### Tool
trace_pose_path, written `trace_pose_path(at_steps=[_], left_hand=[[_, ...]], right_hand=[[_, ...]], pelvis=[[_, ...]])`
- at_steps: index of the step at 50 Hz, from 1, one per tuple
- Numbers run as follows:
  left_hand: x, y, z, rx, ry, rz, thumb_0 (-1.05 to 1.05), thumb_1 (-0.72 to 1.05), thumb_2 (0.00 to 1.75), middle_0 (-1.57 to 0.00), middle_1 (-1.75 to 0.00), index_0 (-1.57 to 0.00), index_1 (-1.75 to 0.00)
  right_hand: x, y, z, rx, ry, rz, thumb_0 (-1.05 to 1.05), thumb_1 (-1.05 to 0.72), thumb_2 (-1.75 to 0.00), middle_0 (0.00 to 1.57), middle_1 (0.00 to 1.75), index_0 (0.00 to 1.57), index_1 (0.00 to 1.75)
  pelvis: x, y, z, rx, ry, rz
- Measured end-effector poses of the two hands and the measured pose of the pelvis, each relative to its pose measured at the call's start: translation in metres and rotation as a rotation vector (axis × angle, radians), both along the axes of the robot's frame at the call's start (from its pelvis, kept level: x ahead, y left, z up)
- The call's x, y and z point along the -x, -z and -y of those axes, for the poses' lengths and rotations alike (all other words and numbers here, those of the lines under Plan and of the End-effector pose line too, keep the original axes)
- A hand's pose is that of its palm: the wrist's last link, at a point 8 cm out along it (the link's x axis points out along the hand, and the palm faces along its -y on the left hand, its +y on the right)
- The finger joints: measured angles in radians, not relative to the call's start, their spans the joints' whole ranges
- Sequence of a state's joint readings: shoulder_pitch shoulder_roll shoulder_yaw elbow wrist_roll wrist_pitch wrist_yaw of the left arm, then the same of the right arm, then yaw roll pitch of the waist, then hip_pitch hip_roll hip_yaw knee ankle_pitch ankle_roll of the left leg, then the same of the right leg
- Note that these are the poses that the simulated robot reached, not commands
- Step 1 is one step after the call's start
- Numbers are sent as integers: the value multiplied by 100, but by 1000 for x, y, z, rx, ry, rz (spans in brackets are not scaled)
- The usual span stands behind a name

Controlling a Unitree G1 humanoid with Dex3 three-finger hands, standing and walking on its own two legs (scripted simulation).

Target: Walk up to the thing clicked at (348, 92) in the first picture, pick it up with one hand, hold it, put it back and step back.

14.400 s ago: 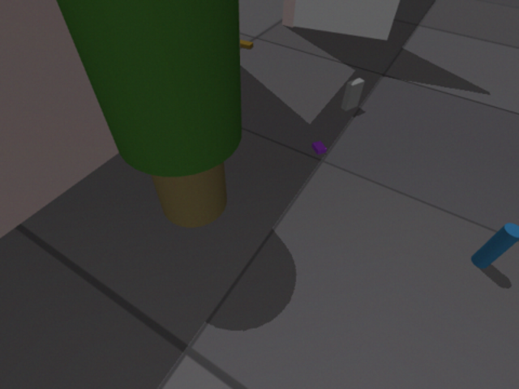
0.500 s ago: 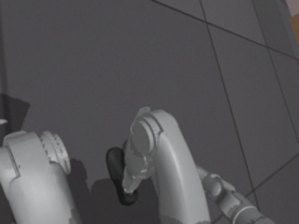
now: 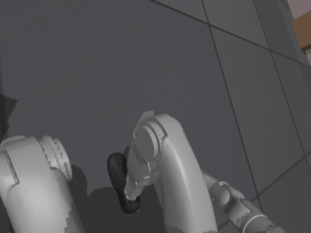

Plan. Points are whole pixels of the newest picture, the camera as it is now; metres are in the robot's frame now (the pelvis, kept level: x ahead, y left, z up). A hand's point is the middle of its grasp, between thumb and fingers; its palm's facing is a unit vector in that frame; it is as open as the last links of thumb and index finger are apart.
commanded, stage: close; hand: left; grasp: from the side
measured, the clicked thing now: out of the picture +0.45 +0.28 -0.19
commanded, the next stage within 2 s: settle in 0.82 s
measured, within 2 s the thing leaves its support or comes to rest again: leaves its support in 1.12 s
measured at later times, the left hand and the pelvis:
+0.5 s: hand out of the picture +0.41 +0.29 -0.17, palm faces +0.39 -0.92 +0.02, open 9.1 cm; pelvis +0.00 +0.00 +0.00, yaw +0 degrees
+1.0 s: hand out of the picture +0.42 +0.29 -0.17, palm faces +0.39 -0.92 +0.02, open 9.2 cm; pelvis +0.00 +0.00 +0.00, yaw +0 degrees
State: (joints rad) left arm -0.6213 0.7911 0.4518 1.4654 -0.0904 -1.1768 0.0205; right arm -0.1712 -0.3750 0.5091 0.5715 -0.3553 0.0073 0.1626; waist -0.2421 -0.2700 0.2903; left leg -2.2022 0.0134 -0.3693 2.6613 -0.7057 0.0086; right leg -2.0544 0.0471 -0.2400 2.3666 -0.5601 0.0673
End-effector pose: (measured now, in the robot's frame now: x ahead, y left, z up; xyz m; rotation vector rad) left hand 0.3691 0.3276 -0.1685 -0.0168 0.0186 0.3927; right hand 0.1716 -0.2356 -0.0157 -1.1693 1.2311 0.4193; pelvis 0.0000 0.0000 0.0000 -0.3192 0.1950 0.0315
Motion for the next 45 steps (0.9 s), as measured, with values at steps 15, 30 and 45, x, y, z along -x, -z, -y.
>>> trace_pose_path(at_steps=[15, 30, 45], left_hand=[[-3, 2, -1, 4, 1, 2, 1, 19, 73, -64, -62, -56, -63], [-6, 3, 0, 6, -1, 6, 2, 10, 82, -65, -72, -59, -71], [-9, 3, -3, 6, 0, 3, 2, 1, 89, -68, -80, -63, -79]], right_hand=[[-4, 1, -4, 2, -7, -7, -1, -88, -89, 20, 30, 20, 30], [-4, 3, -1, 6, 0, 0, -1, -88, -89, 20, 30, 20, 30], [-2, 2, -1, 8, 6, -1, -1, -89, -89, 20, 30, 20, 30]], pelvis=[[-2, -1, -1, 5, -1, -5], [-2, 1, 0, 3, 3, 0], [-2, 1, -1, 5, 5, 0]])
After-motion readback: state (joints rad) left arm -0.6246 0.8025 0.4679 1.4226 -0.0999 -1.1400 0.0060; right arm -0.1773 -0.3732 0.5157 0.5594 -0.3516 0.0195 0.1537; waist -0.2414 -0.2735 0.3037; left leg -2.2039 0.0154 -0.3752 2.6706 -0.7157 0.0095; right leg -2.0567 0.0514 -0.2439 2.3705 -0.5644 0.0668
